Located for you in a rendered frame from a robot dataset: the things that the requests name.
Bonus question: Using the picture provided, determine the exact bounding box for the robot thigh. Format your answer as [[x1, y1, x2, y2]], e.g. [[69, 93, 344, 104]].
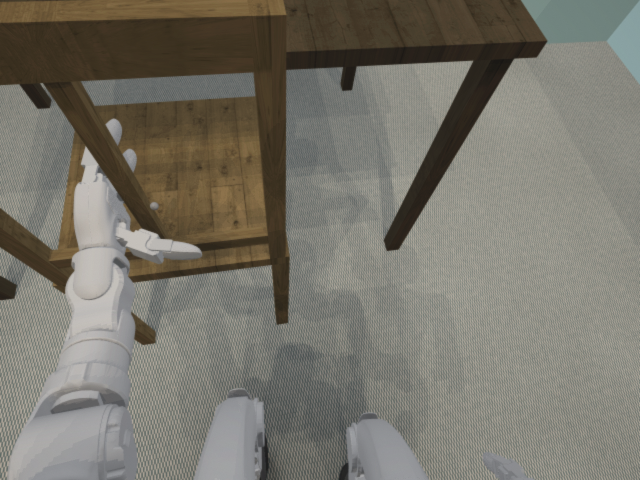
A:
[[194, 396, 265, 480], [346, 419, 429, 480]]

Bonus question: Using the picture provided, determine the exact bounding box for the robot left upper arm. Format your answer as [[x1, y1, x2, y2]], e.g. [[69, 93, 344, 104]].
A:
[[12, 404, 138, 480]]

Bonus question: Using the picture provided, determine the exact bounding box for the right robot thigh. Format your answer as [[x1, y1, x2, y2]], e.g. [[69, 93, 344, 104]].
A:
[[346, 419, 429, 480]]

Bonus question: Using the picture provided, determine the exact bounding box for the left robot thigh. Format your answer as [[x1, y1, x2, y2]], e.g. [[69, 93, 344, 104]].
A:
[[194, 396, 265, 480]]

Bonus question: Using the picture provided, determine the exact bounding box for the right robot hand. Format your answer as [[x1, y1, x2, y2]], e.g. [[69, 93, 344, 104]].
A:
[[482, 452, 534, 480]]

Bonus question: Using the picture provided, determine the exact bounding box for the robot left forearm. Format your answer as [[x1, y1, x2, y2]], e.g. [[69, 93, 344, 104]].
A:
[[7, 247, 135, 480]]

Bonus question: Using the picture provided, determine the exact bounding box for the left robot hand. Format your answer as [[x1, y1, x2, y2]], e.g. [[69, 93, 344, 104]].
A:
[[74, 119, 202, 264]]

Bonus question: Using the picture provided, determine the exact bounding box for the table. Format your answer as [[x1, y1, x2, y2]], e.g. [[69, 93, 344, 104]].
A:
[[0, 0, 547, 300]]

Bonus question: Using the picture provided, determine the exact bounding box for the chair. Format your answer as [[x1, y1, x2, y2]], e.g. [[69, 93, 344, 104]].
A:
[[0, 0, 290, 345]]

